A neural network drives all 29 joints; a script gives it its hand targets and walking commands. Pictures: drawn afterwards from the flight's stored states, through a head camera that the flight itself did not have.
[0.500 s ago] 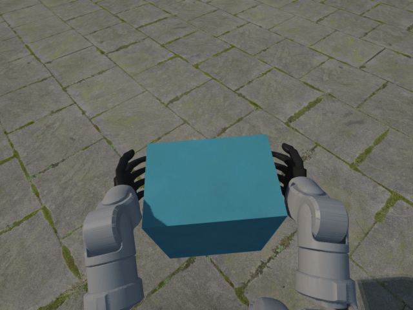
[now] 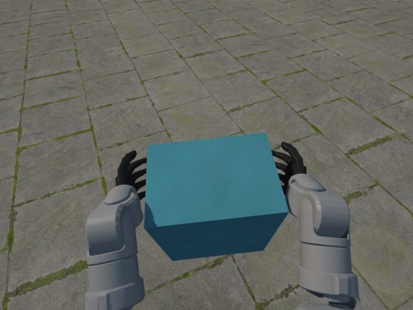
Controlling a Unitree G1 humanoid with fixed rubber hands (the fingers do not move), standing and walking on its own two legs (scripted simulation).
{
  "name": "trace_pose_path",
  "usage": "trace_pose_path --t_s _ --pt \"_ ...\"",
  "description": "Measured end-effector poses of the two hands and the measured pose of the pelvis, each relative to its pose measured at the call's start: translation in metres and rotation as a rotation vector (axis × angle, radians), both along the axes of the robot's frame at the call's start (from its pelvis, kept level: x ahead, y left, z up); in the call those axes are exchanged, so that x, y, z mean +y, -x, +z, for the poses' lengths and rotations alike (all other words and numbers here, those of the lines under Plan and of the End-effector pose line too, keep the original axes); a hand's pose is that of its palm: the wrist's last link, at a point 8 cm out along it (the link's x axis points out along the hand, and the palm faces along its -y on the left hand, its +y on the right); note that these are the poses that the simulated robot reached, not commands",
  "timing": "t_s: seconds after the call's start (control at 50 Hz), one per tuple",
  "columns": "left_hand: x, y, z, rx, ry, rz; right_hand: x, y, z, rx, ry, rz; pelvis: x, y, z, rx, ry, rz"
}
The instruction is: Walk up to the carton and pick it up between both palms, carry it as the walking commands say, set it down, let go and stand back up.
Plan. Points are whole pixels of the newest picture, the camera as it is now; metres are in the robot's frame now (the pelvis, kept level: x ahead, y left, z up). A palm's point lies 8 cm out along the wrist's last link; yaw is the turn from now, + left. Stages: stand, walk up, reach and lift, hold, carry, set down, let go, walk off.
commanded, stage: carry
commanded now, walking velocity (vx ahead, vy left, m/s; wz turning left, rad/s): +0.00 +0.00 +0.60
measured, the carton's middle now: (213, 205) +0.30 -0.01 +0.03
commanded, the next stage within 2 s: none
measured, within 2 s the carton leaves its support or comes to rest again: neither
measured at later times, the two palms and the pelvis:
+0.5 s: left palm (77, 247) +0.20 +0.20 +0.12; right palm (262, 193) +0.28 -0.09 +0.11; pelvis -0.04 -0.02 +0.02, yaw +17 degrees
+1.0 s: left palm out of the picture +0.09 +0.27 +0.11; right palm (214, 222) +0.23 +0.00 +0.11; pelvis -0.10 +0.00 +0.01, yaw +26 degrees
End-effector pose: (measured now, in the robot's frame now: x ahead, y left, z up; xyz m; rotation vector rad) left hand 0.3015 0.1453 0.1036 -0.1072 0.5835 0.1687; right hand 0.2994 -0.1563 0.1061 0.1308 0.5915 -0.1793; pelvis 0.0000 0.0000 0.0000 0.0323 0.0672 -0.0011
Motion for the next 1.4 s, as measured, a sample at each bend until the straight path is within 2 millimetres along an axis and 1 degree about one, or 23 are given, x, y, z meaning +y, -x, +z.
trace_pose_path --t_s 0.08,0.12,0.18,0.26,0.34,0.4,0.48,0.54,0.58,0.66,0.68,0.72,0.76,0.8,0.86,0.92,1.0,1.1,1.2,1.24,1.3,1.36,1.4 --pt "0.029 0.023 -0.011 0.047 0.023 0.072 0.03 0.005 -0.011 0.048 0.003 0.057 0.005 0.009 0.004 -0.001 0.021 0.036" --pt "0.039 0.033 -0.012 0.046 0.033 0.107 0.04 0.007 -0.012 0.047 0.011 0.092 0.006 0.014 0.006 -0.002 0.028 0.06" --pt "0.048 0.044 -0.008 0.023 0.029 0.143 0.05 0.007 -0.009 0.025 0.007 0.128 0.005 0.02 0.007 0.001 0.032 0.094" --pt "0.05 0.056 0.0 -0.002 0.011 0.174 0.053 0.01 -0.006 0.0 -0.003 0.164 -0.001 0.026 0.007 0.009 0.033 0.139" --pt "0.044 0.071 0.007 -0.011 -0.014 0.206 0.049 0.015 -0.008 -0.009 -0.031 0.194 -0.011 0.031 0.005 0.003 0.037 0.186" --pt "0.042 0.083 0.009 0.016 -0.033 0.224 0.049 0.021 -0.009 0.016 -0.03 0.226 -0.018 0.035 0.009 -0.011 0.03 0.231" --pt "0.049 0.1 0.016 0.02 -0.045 0.268 0.059 0.022 -0.001 0.017 -0.03 0.276 -0.02 0.042 0.015 -0.019 0.006 0.284" --pt "0.062 0.112 0.021 0.007 -0.042 0.313 0.076 0.02 0.007 0.004 -0.026 0.322 -0.017 0.048 0.016 -0.015 -0.007 0.325" --pt "0.073 0.122 0.021 0.002 -0.039 0.345 0.09 0.02 0.009 -0.001 -0.02 0.356 -0.014 0.052 0.015 -0.011 -0.011 0.353" --pt "0.103 0.145 0.013 0.0 -0.019 0.407 0.126 0.024 0.008 -0.003 -0.005 0.415 0.0 0.061 0.007 -0.011 0.0 0.394" --pt "0.111 0.15 0.008 -0.001 -0.013 0.419 0.136 0.027 0.005 -0.003 -0.003 0.425 0.004 0.064 0.004 -0.011 0.0 0.4" --pt "0.124 0.164 -0.001 0.021 0.003 0.439 0.152 0.035 -0.001 0.02 0.011 0.443 0.008 0.069 0.003 -0.01 0.001 0.413" --pt "0.132 0.178 -0.008 0.046 0.022 0.461 0.162 0.045 -0.006 0.046 0.021 0.459 0.009 0.075 0.006 -0.013 0.013 0.419" --pt "0.136 0.19 -0.01 0.053 0.035 0.481 0.168 0.053 -0.008 0.052 0.041 0.483 0.01 0.081 0.009 -0.017 0.024 0.426" --pt "0.137 0.2 -0.007 0.037 0.036 0.496 0.17 0.06 -0.005 0.037 0.038 0.494 0.008 0.089 0.011 -0.017 0.032 0.439" --pt "0.133 0.204 0.001 0.014 0.023 0.493 0.166 0.066 -0.001 0.013 0.026 0.493 0.005 0.095 0.012 -0.013 0.034 0.449" --pt "0.121 0.207 0.009 -0.004 0.003 0.487 0.152 0.071 0.001 -0.004 0.004 0.485 -0.003 0.097 0.009 -0.012 0.025 0.455" --pt "0.104 0.209 0.014 0.026 -0.011 0.46 0.132 0.08 0.0 0.027 -0.015 0.455 -0.008 0.101 0.013 -0.031 0.03 0.457" --pt "0.095 0.208 0.019 0.022 -0.008 0.444 0.122 0.083 0.007 0.021 -0.002 0.445 -0.013 0.103 0.013 -0.033 0.027 0.455" --pt "0.094 0.209 0.019 0.021 -0.008 0.443 0.12 0.084 0.009 0.019 0.002 0.447 -0.014 0.103 0.013 -0.033 0.027 0.456" --pt "0.094 0.217 0.018 0.026 -0.014 0.444 0.121 0.089 0.01 0.023 0.005 0.454 -0.013 0.099 0.016 -0.034 0.024 0.466" --pt "0.099 0.226 0.016 0.036 -0.009 0.455 0.129 0.093 0.011 0.026 0.037 0.483 -0.007 0.092 0.019 -0.038 0.027 0.487" --pt "0.107 0.232 0.014 0.04 -0.003 0.467 0.139 0.095 0.013 0.027 0.056 0.504 0.0 0.087 0.02 -0.036 0.03 0.503"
